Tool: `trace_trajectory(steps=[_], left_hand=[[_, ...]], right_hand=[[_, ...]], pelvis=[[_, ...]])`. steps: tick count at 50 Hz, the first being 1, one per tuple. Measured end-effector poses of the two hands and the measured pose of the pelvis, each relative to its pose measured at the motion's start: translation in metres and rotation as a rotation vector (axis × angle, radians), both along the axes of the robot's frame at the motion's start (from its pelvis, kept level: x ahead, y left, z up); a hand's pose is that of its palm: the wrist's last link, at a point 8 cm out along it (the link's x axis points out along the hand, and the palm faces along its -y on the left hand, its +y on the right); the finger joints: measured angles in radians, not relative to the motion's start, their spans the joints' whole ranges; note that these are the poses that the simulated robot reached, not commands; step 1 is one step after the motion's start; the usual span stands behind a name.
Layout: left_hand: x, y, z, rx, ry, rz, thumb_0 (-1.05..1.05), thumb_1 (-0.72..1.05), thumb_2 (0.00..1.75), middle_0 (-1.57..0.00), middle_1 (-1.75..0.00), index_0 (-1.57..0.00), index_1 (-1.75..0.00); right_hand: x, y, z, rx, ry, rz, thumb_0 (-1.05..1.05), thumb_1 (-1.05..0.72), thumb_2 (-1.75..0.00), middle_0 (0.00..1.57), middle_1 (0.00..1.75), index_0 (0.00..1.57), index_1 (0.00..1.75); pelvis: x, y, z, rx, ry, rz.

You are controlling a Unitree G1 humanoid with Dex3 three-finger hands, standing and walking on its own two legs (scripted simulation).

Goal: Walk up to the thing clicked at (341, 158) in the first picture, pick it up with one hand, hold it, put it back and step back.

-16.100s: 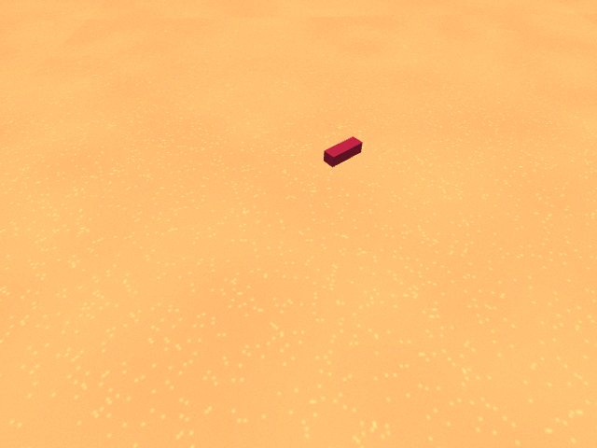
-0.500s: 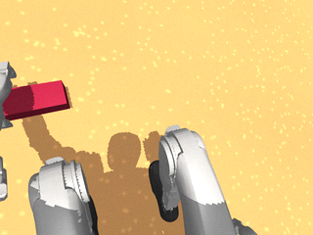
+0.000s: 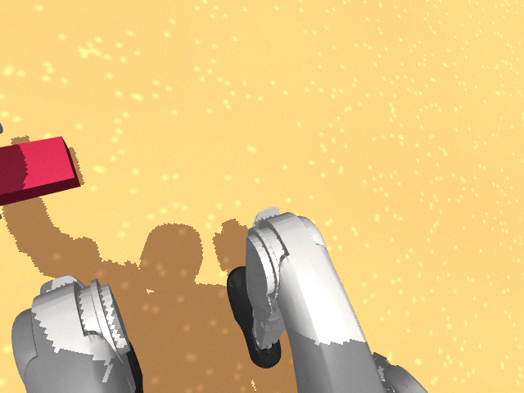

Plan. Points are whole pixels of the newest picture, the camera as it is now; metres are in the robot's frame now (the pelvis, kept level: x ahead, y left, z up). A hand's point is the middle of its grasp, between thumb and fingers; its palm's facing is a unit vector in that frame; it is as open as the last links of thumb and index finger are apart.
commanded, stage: rest palm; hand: left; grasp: from above
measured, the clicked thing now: out of the picture +0.50 +0.26 -0.28
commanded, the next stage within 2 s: close in 0.82 s
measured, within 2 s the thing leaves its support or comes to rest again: neither
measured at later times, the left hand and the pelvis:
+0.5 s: hand out of the picture +0.49 +0.26 -0.25, palm faces -0.46 -0.12 -0.88, open 14.1 cm; pelvis +0.01 +0.01 -0.01, yaw -3 degrees
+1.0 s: hand (0, 181) +0.49 +0.25 -0.27, palm faces -0.44 -0.10 -0.89, open 13.8 cm; pelvis +0.00 +0.01 -0.01, yaw -5 degrees
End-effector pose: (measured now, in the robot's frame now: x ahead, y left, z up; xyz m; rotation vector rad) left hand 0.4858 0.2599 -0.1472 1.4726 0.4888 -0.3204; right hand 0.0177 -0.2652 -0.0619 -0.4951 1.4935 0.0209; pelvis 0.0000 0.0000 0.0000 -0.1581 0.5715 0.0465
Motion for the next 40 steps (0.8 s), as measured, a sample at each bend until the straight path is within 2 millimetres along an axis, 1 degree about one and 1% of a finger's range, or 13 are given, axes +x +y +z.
trace_trajectory(steps=[6,12,18,25,32,40], left_hand=[[0.002,0.002,-0.024,-0.002,-0.003,-0.025,0.0,-0.53,1.05,-0.09,-1.0,-0.08,-1.01],[0.008,-0.002,-0.037,-0.019,-0.045,-0.03,0.0,-0.53,1.05,-0.08,-0.98,-0.07,-1.0],[0.011,-0.003,-0.042,-0.024,-0.057,0.003,0.0,-0.53,1.05,-0.08,-0.97,-0.07,-0.99],[0.008,0.001,-0.048,-0.023,-0.034,0.025,0.0,-0.52,1.05,-0.09,-0.98,-0.07,-0.99],[0.004,0.004,-0.053,-0.029,-0.025,0.014,0.0,-0.51,1.03,-0.09,-0.99,-0.08,-1.0],[0.004,-0.001,-0.057,-0.036,-0.04,-0.016,0.0,-0.5,1.03,-0.09,-1.0,-0.08,-1.01]], right_hand=[[-0.017,0.006,0.001,0.011,0.069,0.013,0.0,-0.9,-0.89,0.2,0.3,0.2,0.3],[-0.017,0.012,0.004,0.03,0.094,0.034,0.0,-0.9,-0.89,0.2,0.3,0.2,0.3],[-0.01,0.015,0.006,0.044,0.079,0.06,0.0,-0.9,-0.89,0.2,0.3,0.2,0.3],[-0.003,0.015,0.008,0.05,0.059,0.09,0.0,-0.9,-0.89,0.2,0.3,0.2,0.3],[-0.002,0.018,0.011,0.056,0.063,0.111,0.0,-0.91,-0.9,0.2,0.3,0.2,0.3],[-0.003,0.024,0.015,0.064,0.062,0.136,0.0,-0.91,-0.9,0.2,0.3,0.2,0.3]], pelvis=[[0.003,0.001,-0.007,-0.013,-0.011,-0.009],[0.007,0.003,-0.009,-0.03,-0.015,-0.017],[0.008,0.005,-0.01,-0.046,-0.019,-0.023],[0.007,0.007,-0.01,-0.057,-0.032,-0.026],[0.005,0.009,-0.011,-0.066,-0.044,-0.027],[0.004,0.011,-0.011,-0.079,-0.058,-0.03]])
